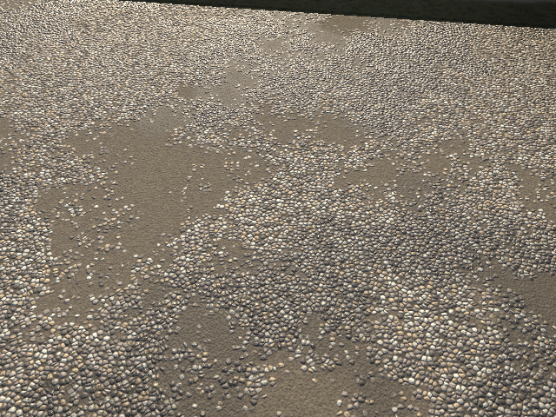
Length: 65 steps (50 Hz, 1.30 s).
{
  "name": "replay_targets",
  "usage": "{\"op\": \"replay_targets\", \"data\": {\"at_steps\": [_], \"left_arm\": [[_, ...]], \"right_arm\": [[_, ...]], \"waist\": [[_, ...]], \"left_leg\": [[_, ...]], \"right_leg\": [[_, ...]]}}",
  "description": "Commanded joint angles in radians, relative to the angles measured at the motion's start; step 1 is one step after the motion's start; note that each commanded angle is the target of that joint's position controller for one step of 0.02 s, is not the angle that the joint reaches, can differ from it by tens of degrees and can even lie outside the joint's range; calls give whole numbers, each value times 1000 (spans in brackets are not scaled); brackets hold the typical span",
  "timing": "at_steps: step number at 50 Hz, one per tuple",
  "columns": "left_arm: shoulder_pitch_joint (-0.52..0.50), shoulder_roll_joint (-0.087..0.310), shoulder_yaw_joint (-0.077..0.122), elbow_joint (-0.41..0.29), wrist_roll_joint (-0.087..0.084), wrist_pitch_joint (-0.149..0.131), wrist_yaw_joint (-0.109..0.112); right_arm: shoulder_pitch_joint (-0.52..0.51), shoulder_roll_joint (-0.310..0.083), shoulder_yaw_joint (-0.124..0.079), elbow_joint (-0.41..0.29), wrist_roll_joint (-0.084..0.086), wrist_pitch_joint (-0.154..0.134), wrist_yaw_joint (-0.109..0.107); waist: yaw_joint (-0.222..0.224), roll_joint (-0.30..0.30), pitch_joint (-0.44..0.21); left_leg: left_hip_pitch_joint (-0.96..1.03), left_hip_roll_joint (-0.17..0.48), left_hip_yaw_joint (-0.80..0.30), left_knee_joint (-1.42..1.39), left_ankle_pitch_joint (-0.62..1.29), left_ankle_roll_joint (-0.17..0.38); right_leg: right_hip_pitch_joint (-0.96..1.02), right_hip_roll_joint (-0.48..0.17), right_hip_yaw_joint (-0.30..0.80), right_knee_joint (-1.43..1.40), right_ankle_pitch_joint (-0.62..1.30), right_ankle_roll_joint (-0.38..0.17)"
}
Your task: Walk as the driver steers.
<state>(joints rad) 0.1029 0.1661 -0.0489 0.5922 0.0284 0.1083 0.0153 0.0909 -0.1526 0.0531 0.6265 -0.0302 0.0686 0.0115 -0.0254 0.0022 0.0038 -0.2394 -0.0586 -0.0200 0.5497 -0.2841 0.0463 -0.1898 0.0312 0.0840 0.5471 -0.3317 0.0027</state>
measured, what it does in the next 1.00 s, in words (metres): stands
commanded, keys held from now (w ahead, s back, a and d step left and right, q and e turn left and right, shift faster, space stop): w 0.34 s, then no key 0.46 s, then w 0.20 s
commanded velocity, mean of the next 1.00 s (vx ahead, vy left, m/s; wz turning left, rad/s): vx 0.30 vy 0.00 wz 0.00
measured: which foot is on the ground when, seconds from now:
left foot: down 0.00-1.00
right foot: down 0.00-1.00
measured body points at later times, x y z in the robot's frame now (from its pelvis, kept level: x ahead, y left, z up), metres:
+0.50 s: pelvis -0.01 +0.00 +0.00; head -0.03 -0.01 +0.45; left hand +0.17 +0.18 -0.09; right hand +0.18 -0.19 -0.09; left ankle +0.01 +0.09 -0.73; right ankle -0.02 -0.13 -0.73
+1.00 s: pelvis +0.00 -0.01 +0.01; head +0.00 -0.01 +0.46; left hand +0.18 +0.19 -0.09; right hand +0.16 -0.21 -0.09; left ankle +0.01 +0.09 -0.73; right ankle -0.02 -0.13 -0.73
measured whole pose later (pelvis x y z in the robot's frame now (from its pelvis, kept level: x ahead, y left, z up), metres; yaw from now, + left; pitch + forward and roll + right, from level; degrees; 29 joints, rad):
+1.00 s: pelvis +0.00 -0.01 +0.01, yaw +0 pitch +0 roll +0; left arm 0.15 0.16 -0.06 0.63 0.02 0.10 0.01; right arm 0.15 -0.15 0.05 0.69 -0.02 0.06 0.01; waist -0.02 0.00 -0.01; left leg -0.18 -0.05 -0.01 0.37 -0.19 0.04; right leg -0.14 0.03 0.09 0.38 -0.24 0.00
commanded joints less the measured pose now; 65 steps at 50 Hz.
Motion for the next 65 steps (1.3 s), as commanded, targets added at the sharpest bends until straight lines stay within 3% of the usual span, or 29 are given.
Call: {"op": "replay_targets", "data": {"at_steps": [1,12,13,14,17,19,20,21,23,30,40,43,44,45,46,57,62,65], "left_arm": [[-105,37,9,-103,6,-20,4],[-126,37,14,-128,6,-25,-2],[-73,27,15,-100,3,-32,0],[-86,12,8,-106,2,-33,-3],[-85,13,5,-101,6,-40,-4],[-54,12,2,-85,8,-46,-4],[-105,24,-2,-114,8,-42,-6],[-96,16,-4,-108,11,-42,-5],[-91,4,-12,-101,12,-43,-3],[-17,46,4,-48,12,-33,-11],[-4,64,19,-40,3,-32,-10],[-29,33,3,-42,3,-29,-3],[-34,36,2,-44,3,-28,0],[-15,71,14,-42,-6,-24,-2],[-3,74,14,-37,-8,-24,-1],[-49,71,12,-74,-3,-16,-1],[-52,56,3,-71,0,-19,-2],[-36,67,7,-53,-2,-22,-5]], "right_arm": [[-99,-35,-8,-105,-1,-24,2],[-97,-31,-1,-135,-1,-44,10],[-47,-46,-3,-114,12,-43,-7],[-89,-52,-4,-128,20,-39,-13],[-104,-54,-4,-145,22,-31,-16],[-72,-37,2,-134,16,-33,-17],[-106,-20,6,-154,7,-36,-1],[-65,-10,7,-137,-9,-38,6],[-46,-1,12,-117,-13,-39,10],[4,-36,-4,-52,-3,-46,14],[27,-59,-27,-18,8,-44,12],[-1,-29,-14,-22,4,-41,12],[-5,-32,-14,-23,3,-41,10],[22,-70,-25,-15,9,-33,4],[27,-80,-28,-11,10,-30,0],[-32,-65,-21,-57,1,-15,-3],[-20,-57,-14,-47,2,-18,-3],[-6,-69,-18,-26,5,-21,-4]], "waist": [[-9,14,-74],[-3,4,-101],[19,19,-148],[28,49,-71],[26,44,-30],[22,13,-36],[-5,-19,4],[-19,-25,-57],[-19,-29,-63],[5,3,-62],[9,-4,-89],[3,-4,-87],[2,-5,-88],[4,-13,-103],[4,-5,-118],[-3,-3,-77],[-2,-4,-63],[0,-3,-72]], "left_leg": [[-10,77,-40,-41,280,13],[-86,89,-51,-12,182,13],[-91,102,-105,-85,-38,16],[-146,110,-124,-118,-106,15],[-182,110,-134,-136,-157,12],[-157,97,-116,-128,-147,9],[-132,83,-67,-55,58,7],[-57,90,-71,-64,87,7],[-18,102,-85,-104,112,5],[40,122,-107,-222,176,17],[86,127,-97,-233,267,28],[86,120,-88,-257,230,16],[85,116,-83,-251,230,14],[111,130,-82,-247,353,14],[128,125,-72,-233,368,15],[49,88,-25,-109,294,14],[74,123,-64,-176,360,3],[112,140,-83,-229,405,-1]], "right_leg": [[12,-34,24,-11,231,-15],[-28,-29,29,34,143,-9],[23,-7,8,34,-35,-4],[-1,1,0,40,-29,0],[-11,-1,5,41,-14,-3],[-13,-17,32,-3,-32,-12],[-76,-45,62,-17,141,-20],[-83,-61,80,-43,139,-24],[-76,-64,84,-98,127,-14],[18,-76,94,-199,135,-19],[43,-81,81,-209,219,-26],[51,-74,75,-230,194,-19],[53,-70,71,-223,197,-19],[65,-76,60,-227,300,-21],[77,-72,54,-218,312,-22],[22,-44,29,-104,267,-36],[28,-73,60,-170,337,-22],[64,-88,72,-221,369,-13]]}}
